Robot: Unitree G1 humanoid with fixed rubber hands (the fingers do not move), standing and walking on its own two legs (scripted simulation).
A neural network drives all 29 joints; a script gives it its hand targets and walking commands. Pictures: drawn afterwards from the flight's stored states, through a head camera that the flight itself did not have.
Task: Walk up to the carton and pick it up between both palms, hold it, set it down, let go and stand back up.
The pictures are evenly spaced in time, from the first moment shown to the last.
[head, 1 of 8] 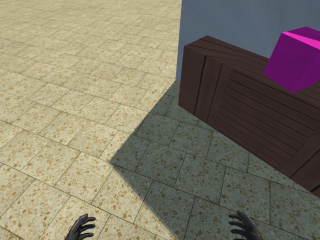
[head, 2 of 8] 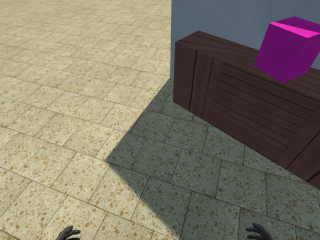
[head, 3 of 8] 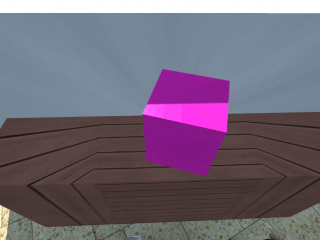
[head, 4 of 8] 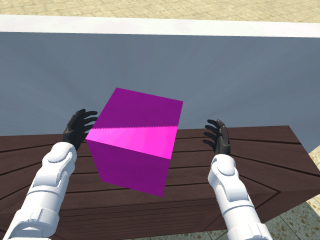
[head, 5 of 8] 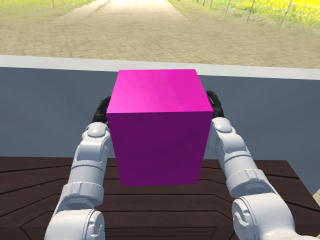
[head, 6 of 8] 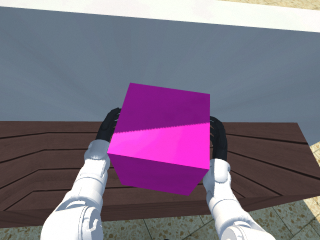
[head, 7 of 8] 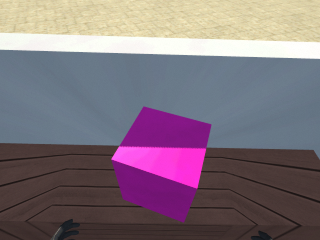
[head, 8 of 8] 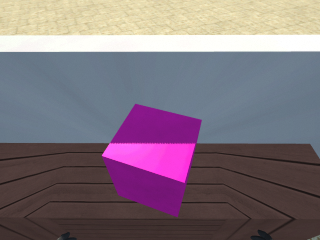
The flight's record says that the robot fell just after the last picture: no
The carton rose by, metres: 0.23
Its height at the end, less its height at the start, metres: +0.00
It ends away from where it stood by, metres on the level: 0.05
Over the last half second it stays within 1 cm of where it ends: yes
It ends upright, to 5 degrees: yes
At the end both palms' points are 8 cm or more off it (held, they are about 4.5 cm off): yes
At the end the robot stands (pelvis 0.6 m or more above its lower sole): yes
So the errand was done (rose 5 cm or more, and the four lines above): yes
